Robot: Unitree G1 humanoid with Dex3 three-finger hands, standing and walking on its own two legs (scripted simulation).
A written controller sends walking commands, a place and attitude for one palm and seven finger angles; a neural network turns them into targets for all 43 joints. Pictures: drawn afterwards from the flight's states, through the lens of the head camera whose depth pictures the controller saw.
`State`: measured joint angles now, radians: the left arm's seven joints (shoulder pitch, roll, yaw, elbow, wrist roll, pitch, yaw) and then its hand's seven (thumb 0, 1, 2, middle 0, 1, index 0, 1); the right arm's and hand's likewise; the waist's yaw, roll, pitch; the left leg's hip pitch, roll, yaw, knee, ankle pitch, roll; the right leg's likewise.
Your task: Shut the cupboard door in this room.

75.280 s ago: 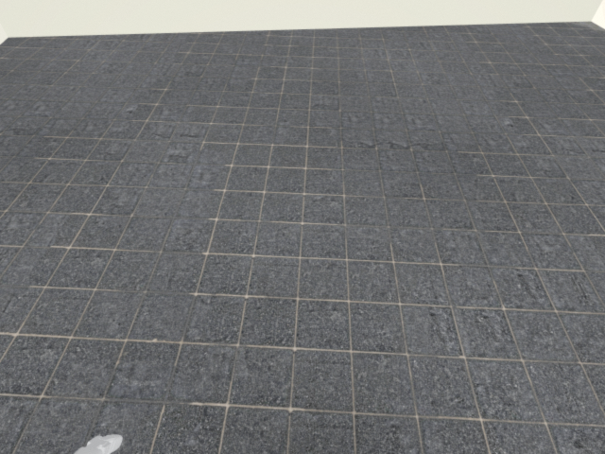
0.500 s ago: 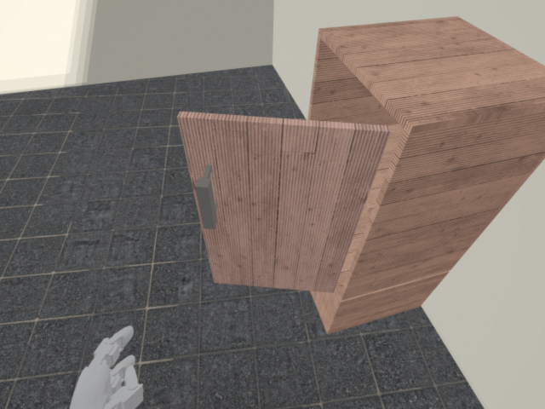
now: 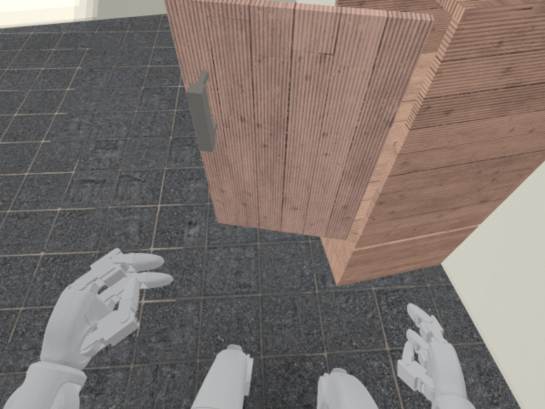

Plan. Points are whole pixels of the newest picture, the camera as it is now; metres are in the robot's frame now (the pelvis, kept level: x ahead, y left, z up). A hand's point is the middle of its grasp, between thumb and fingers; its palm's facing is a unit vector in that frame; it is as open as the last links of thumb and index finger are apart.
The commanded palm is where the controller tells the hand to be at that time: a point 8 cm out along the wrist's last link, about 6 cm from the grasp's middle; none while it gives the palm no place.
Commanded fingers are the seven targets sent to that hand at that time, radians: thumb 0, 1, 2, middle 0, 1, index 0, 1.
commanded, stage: raise the hand and make a fist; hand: left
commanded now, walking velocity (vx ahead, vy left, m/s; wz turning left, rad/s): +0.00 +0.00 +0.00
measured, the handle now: (205, 112) +0.56 +0.19 +0.09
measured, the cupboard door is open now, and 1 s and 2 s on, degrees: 69 69 69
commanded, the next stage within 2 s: bring the fist close to the handle in 1.28 s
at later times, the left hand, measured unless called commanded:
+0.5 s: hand (121, 300) +0.23 +0.22 +0.08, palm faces -0.03 -1.00 -0.03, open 3.2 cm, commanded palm +0.21 +0.27 +0.08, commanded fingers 0.00 0.90 0.90 -1.25 -1.44 -1.25 -1.44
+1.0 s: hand (125, 281) +0.25 +0.21 +0.09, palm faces -0.04 -1.00 -0.04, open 3.1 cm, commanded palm +0.22 +0.27 +0.09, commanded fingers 0.00 0.90 0.90 -1.30 -1.50 -1.30 -1.50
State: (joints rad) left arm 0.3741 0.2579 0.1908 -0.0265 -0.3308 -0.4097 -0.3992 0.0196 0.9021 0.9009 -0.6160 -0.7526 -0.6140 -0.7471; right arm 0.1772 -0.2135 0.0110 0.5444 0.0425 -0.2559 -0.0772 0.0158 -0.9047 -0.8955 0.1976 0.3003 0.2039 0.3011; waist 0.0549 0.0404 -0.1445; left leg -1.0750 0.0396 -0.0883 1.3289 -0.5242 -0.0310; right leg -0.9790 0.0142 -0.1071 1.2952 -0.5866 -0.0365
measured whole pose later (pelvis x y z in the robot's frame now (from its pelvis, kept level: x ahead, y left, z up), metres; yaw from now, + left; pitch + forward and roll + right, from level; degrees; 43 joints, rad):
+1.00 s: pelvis +0.02 +0.03 +0.03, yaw -1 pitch +15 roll -3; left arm 0.39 0.26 0.16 -0.05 -0.28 -0.35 -0.26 0.02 0.90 0.90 -1.30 -1.50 -1.30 -1.49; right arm 0.26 -0.24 0.02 0.49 0.03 -0.16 -0.05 0.02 -0.90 -0.90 0.20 0.30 0.21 0.30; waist -0.01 0.04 -0.16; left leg -0.94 0.03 -0.04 1.19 -0.51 0.01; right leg -0.85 0.00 -0.06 1.14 -0.54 0.01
